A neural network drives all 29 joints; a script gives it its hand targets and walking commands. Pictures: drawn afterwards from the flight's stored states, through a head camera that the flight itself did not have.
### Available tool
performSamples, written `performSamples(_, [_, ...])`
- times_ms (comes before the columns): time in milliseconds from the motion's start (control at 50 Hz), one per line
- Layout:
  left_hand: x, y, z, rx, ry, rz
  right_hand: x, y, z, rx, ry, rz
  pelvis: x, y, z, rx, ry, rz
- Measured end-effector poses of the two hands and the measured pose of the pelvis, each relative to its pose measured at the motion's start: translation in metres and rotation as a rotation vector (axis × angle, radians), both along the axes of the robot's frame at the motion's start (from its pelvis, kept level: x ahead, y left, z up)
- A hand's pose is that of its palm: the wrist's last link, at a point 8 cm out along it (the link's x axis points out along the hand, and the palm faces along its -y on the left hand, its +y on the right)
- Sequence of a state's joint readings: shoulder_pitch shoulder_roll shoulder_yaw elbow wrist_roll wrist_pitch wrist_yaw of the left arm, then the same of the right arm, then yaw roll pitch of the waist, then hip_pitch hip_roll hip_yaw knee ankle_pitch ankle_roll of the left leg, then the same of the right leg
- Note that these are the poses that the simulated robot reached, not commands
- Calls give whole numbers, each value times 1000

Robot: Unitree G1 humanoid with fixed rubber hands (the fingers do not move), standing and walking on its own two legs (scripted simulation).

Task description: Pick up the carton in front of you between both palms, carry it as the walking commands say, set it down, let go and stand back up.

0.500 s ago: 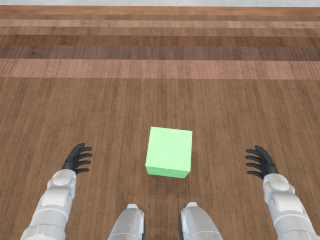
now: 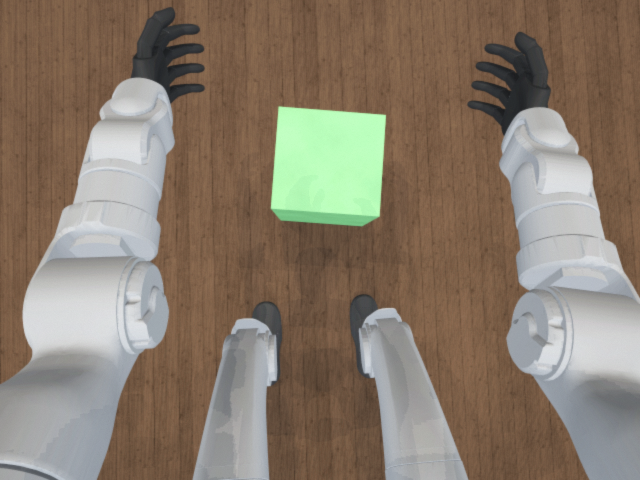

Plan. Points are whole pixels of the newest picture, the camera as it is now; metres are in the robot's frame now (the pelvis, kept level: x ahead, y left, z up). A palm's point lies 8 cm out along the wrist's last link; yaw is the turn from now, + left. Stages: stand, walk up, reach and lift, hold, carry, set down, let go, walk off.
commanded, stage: reach and lift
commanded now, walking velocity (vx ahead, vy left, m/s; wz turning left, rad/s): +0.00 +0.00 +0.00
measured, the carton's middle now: (326, 174) +0.52 -0.05 -0.53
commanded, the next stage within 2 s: none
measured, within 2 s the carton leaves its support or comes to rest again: leaves its support in 1.86 s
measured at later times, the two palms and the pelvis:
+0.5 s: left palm (213, 133) +0.55 +0.14 -0.28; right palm (453, 150) +0.50 -0.24 -0.27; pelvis +0.03 +0.00 -0.11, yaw -1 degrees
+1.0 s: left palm (237, 162) +0.55 +0.14 -0.45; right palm (414, 174) +0.50 -0.23 -0.45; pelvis -0.02 +0.00 -0.27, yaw -1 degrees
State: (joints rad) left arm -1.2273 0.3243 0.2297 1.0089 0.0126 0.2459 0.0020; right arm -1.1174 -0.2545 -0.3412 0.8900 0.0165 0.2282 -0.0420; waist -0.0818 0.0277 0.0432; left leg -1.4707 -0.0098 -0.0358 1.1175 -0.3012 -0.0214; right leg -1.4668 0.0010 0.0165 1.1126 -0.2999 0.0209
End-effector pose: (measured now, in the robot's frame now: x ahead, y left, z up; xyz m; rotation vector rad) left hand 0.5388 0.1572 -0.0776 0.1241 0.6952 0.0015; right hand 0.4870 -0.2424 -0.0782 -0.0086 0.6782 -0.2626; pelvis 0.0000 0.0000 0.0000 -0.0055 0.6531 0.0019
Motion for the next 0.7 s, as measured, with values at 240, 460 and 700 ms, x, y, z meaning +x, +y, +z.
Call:
performSamples(240, [32, -16, -55, -17, -32, -2, 26, 7, -52, 3, -27, -8, 29, 1, -12, 0, 181, -5])
performSamples(460, [14, -16, -174, -10, 6, 14, 12, 7, -166, 0, 23, -27, 30, 2, -92, -5, 299, -10])
performSamples(700, [11, -14, -283, -8, -25, 18, 9, 4, -277, -1, 7, -23, -8, 7, -207, -9, 186, -18])
